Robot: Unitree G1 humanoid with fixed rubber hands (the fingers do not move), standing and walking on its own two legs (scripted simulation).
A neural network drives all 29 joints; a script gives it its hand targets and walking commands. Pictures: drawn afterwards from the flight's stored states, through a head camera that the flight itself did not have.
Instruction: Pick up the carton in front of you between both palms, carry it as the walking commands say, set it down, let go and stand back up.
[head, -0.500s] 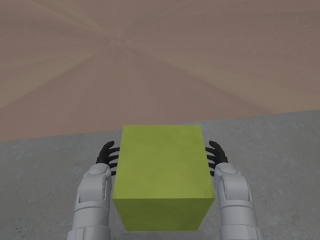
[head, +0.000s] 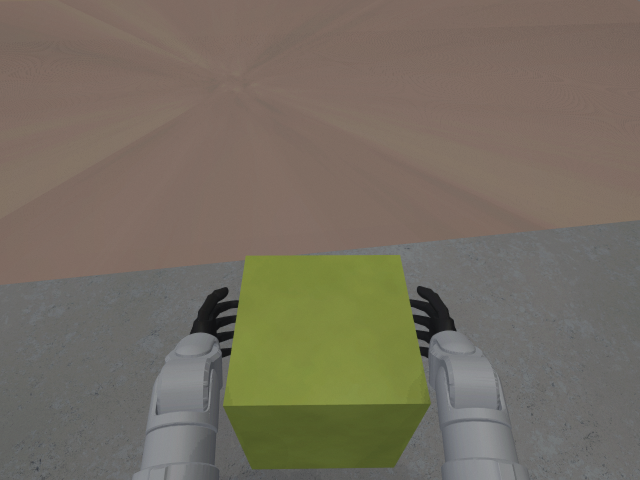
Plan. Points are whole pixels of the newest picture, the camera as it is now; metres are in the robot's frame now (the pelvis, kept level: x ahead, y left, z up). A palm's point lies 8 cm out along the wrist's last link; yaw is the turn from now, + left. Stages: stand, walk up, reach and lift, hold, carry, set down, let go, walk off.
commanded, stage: hold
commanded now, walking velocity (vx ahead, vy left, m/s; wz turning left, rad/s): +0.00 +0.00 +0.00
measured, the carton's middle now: (323, 366) +0.29 +0.00 -0.03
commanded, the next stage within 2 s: carry in 0.22 s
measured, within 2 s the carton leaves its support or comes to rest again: neither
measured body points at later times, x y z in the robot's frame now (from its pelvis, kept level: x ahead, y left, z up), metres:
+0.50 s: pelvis +0.05 +0.02 -0.01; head +0.01 +0.02 +0.44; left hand +0.34 +0.17 +0.07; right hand +0.35 -0.13 +0.08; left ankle +0.01 +0.13 -0.75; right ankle +0.02 -0.12 -0.73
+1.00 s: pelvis +0.31 +0.02 -0.01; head +0.28 +0.02 +0.44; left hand +0.53 +0.19 +0.07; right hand +0.55 -0.12 +0.07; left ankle +0.43 +0.15 -0.72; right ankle +0.16 -0.08 -0.75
